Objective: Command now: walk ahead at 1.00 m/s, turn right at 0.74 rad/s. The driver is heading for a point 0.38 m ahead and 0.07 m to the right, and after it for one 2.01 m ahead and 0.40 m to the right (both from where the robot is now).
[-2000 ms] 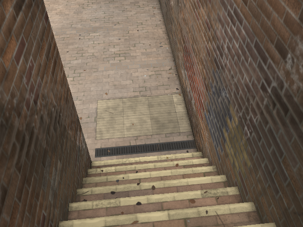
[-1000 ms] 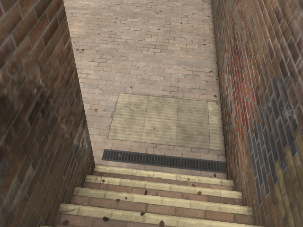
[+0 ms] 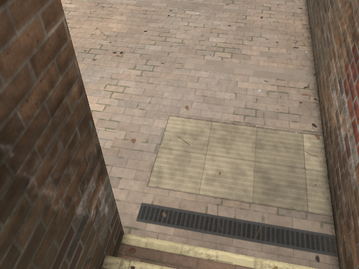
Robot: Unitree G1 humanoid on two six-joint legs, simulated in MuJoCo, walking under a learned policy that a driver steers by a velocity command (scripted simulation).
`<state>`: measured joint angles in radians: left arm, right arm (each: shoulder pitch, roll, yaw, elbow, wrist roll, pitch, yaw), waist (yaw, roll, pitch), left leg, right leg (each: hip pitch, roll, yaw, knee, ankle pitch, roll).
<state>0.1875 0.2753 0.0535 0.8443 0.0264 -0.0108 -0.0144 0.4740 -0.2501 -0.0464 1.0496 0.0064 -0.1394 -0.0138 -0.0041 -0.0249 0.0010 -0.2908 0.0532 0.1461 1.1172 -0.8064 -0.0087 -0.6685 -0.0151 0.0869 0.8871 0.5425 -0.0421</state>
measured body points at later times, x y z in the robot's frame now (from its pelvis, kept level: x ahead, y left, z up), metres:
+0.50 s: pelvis +0.34 -0.04 -0.33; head +0.31 -0.04 +0.12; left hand +0.52 +0.16 -0.45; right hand +0.26 -0.29 -0.47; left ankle +0.35 +0.06 -1.04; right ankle +0.21 -0.12 -0.77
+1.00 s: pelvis +0.57 -0.13 -0.57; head +0.57 -0.13 -0.12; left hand +0.60 +0.10 -0.72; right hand +0.53 -0.37 -0.71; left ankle +0.67 -0.01 -1.18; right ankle +0.53 -0.21 -1.26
